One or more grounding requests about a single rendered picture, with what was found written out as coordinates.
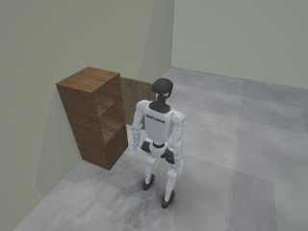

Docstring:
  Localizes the left robot upper arm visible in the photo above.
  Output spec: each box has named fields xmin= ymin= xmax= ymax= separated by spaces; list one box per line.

xmin=132 ymin=99 xmax=150 ymax=131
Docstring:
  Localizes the right robot forearm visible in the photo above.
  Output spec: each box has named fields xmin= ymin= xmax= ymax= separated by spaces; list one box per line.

xmin=172 ymin=141 xmax=183 ymax=167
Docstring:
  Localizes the right robot hand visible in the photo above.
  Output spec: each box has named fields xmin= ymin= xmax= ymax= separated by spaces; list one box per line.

xmin=173 ymin=164 xmax=185 ymax=179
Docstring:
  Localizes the left robot hand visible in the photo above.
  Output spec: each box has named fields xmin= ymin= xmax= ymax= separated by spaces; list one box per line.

xmin=132 ymin=140 xmax=142 ymax=153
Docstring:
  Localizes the cupboard door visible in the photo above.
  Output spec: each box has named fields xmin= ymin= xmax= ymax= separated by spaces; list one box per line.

xmin=119 ymin=76 xmax=156 ymax=130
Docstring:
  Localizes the left robot forearm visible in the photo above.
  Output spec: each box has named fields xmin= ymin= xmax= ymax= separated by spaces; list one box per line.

xmin=131 ymin=125 xmax=141 ymax=143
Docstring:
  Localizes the right robot upper arm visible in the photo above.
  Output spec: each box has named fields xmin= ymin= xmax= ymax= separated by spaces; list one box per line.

xmin=169 ymin=110 xmax=186 ymax=149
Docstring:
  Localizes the robot head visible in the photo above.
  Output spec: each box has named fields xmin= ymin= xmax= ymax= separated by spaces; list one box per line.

xmin=148 ymin=78 xmax=173 ymax=114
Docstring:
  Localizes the robot left shin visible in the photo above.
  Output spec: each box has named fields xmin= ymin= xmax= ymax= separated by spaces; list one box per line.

xmin=145 ymin=156 xmax=155 ymax=184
